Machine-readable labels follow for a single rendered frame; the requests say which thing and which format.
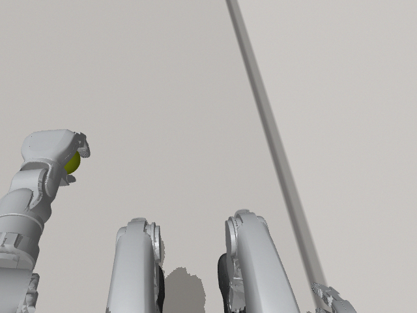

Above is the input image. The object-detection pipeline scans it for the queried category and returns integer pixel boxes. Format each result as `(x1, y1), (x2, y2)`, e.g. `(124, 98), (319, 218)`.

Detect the right robot foot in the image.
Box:
(218, 253), (246, 313)

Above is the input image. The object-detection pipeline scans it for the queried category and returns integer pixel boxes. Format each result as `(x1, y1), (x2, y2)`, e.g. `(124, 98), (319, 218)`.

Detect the ball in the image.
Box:
(64, 151), (81, 175)

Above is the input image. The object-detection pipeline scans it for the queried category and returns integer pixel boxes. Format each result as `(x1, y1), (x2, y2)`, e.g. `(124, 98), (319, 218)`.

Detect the right robot hand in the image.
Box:
(311, 283), (357, 313)

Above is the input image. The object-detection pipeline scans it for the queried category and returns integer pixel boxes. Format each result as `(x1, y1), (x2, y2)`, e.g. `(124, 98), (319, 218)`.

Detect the left robot hand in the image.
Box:
(21, 129), (91, 186)

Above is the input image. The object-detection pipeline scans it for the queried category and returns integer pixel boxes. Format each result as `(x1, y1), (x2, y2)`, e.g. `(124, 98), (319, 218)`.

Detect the left robot arm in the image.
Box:
(0, 158), (63, 313)

